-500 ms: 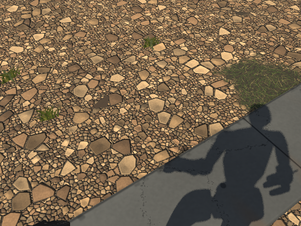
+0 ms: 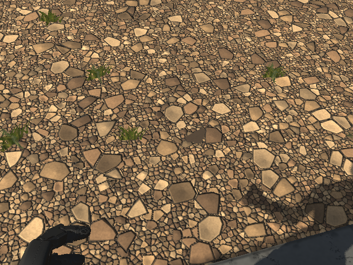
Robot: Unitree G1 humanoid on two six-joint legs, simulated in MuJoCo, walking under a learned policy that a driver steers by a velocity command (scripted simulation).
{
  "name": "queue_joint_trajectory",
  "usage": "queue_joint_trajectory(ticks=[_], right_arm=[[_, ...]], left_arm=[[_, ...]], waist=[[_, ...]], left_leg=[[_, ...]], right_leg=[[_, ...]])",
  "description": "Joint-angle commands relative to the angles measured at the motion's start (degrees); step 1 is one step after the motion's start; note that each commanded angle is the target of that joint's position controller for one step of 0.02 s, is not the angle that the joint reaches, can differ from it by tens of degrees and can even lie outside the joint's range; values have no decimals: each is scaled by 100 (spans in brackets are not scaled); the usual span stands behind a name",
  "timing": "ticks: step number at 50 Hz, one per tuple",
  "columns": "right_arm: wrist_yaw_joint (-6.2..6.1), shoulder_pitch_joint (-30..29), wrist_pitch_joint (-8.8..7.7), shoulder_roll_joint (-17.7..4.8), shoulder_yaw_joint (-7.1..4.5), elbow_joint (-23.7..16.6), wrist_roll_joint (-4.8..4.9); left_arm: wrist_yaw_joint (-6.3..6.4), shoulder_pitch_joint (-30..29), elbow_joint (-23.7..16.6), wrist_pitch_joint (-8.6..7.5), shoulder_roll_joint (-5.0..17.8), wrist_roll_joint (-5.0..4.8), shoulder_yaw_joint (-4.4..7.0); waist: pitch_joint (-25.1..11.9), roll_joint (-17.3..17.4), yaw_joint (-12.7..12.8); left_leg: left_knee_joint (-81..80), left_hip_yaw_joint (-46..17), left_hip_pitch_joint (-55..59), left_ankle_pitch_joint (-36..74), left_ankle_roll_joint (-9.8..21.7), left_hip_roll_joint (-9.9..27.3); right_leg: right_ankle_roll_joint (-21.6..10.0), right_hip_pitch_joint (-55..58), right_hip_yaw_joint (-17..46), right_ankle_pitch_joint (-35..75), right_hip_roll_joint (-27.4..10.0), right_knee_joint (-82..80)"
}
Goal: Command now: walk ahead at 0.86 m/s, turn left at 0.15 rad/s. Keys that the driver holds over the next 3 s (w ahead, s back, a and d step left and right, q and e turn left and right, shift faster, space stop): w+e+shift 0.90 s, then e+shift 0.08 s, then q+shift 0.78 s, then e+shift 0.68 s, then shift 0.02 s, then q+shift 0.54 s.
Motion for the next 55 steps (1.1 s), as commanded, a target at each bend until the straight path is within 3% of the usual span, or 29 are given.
queue_joint_trajectory(ticks=[1,4,5,6,7,9,12,14,17,19,21,26,29,31,32,33,34,35,36,37,39,40,44,48,50,51,52,53,55], right_arm=[[-37,-114,-170,-941,-170,-143,-14],[-137,-419,-52,-1248,-230,-119,-202],[-135,-331,-31,-877,-127,-330,-132],[-43,-599,-121,-667,-61,-518,-105],[-35,-1107,-213,-728,-6,-728,-232],[23,-1628,-324,-865,46,-816,-311],[-6,-1964,-84,-842,131,-1088,-469],[14,-2421,16,-714,234,-1332,-386],[159,-2103,-23,-453,302,-1171,-338],[129,-3399,-145,-1126,76,-1660,-307],[261,-3890,-152,-866,170,-1875,-425],[406,-3938,-178,-542,244,-1877,-202],[165,-2564,-309,-719,93,-1270,-52],[-46,-779,-250,-968,-104,-502,-45],[-47,-106,-207,-1181,-198,-183,-180],[72,232,-262,-1132,-92,-202,-483],[147,219,-241,-1109,-155,-206,-460],[54,-80,-204,-1609,-393,-212,-360],[-3,-558,-206,-1127,-272,-276,-408],[-1,-676,-236,-669,-126,-216,-390],[-1,-838,-464,-92,117,262,-217],[6,-1409,-516,-255,89,249,-193],[-60,-1198,-551,-259,133,337,-50],[-320,-558,-246,-744,64,416,-146],[-350,-819,-164,-945,44,316,-124],[-225,-841,-145,-585,96,236,-219],[-175,-195,-384,-703,150,-243,-152],[-119,-531,-464,-990,68,-281,201],[-202,-915,-348,-902,6,-334,330]], left_arm=[[76,-418,-450,-72,566,-4,166],[255,2084,306,-84,1010,-79,417],[302,3087,480,-101,1427,29,556],[210,3290,682,-101,1448,-72,601],[125,2341,581,-83,1159,-104,521],[101,2221,636,-146,947,-88,532],[155,2125,890,-225,929,-32,438],[144,2024,842,-217,1139,-61,480],[70,1928,785,-288,1189,-27,552],[195,2872,1085,-348,1242,-111,577],[265,3107,1260,-318,1176,-104,602],[449,2999,1238,-210,1130,59,567],[565,2903,1343,-100,953,147,523],[555,2810,1425,45,956,15,526],[484,2648,1365,35,662,-21,506],[489,2956,1071,-54,183,-220,334],[641,3524,1031,-143,112,-378,277],[610,3353,1049,-155,164,-186,209],[501,2427,950,-43,310,35,211],[345,1470,788,24,551,212,265],[18,390,255,26,291,83,185],[-112,317,113,85,78,-7,93],[-251,129,76,124,160,82,25],[-252,419,240,76,270,82,-11],[-169,2469,961,48,721,139,235],[-25,2393,1070,51,870,52,304],[94,2048,403,-30,1202,-303,276],[153,2105,448,-4,1076,-118,337],[145,954,401,-188,789,-213,268]], waist=[[433,896,215],[-796,721,1463],[-1583,-132,1728],[-1746,-1391,1573],[-632,-938,1206],[-22,222,1027],[487,-81,546],[579,-370,521],[25,-295,457],[311,241,1018],[376,-12,1282],[279,-213,1407],[56,36,898],[-553,478,75],[-616,983,-176],[-844,1885,208],[-1585,2597,472],[-1880,2588,454],[-979,1673,416],[-110,753,197],[975,176,635],[1193,988,931],[905,780,973],[263,527,1186],[-637,265,2035],[-636,-573,1726],[-2043,-975,1208],[-2474,-163,1496],[-595,840,801]], left_leg=[[-32,-54,-785,4722,335,1366],[3193,676,-975,6980,8,1325],[5545,1019,-2483,5393,-193,858],[6990,1187,-3995,622,-400,-286],[7250,840,-5111,163,-338,-64],[6348,673,-4882,436,-344,563],[4553,783,-4037,-268,-679,817],[3800,1252,-3494,-349,-833,737],[4464,1494,-2002,2241,-937,703],[3801,683,-5035,2481,-813,970],[2795,597,-5096,3200,-730,872],[1947,718,-3123,3623,-855,724],[515,660,-2039,4537,-950,1093],[113,872,133,5227,-993,1286],[857,566,1291,4237,-965,1572],[3418,799,2518,7238,-1467,2100],[3510,-161,3022,7973,-1251,2860],[1962,-1889,2183,3255,-274,3427],[1004,-1998,992,566,51,3276],[941,-1482,-76,775,13,3071],[680,125,-1914,2344,-689,2411],[-117,864,-3107,1734,-851,2061],[-293,1941,-2109,4708,-739,1991],[1784,2747,-1286,8520,-1087,1712],[5066,2629,-2745,6043,-1179,1700],[7353,2761,-4008,-700,-1018,637],[8289,1273,-4777,-1834,-894,703],[8271,802,-5120,-1381,-861,689],[7293,1200,-5099,-539,-915,1135]], right_leg=[[-468,1248,-491,68,321,-394],[-928,3669,-405,-1054,524,-331],[-1458,5248,1535,-3332,-564,-441],[-1949,5705,4788,-4407,-1432,-1691],[-2130,5111,5367,-3505,-1495,-1914],[-2116,3790,4126,-2628,-1275,-1941],[-1943,2196,3289,-1965,-679,-2100],[-1971,1422,3021,-1499,-505,-2396],[-1746,642,2477,271,-345,-2253],[-1896,3143,3273,34,-649,-1606],[-1669,3335,3234,-641,-330,-1129],[-1171,2280,3044,-1387,58,-333],[-1041,2912,2835,-1051,439,1493],[-964,2240,2126,-1365,766,4321],[-859,724,1747,-3794,1088,6219],[-856,-1112,1478,-4648,700,7790],[-745,-2104,915,-3990,317,8499],[-744,-2595,346,-3022,228,8719],[-709,-2824,166,-2528,-120,8408],[-801,-2742,300,-2103,-363,8066],[-756,-1878,848,-1017,-595,5221],[-629,-731,535,-620,-524,3850],[-837,-162,-274,207,-372,2203],[-1101,1711,-1283,-157,717,699],[-1655,4591,-224,702,491,-178],[-1953,5464,650,2004,-376,-419],[-2706,6839,3029,4712,-2015,56],[-3071,6657,3321,3709,-2415,-917],[-2452,4311,2235,2700,-1877,-1669]])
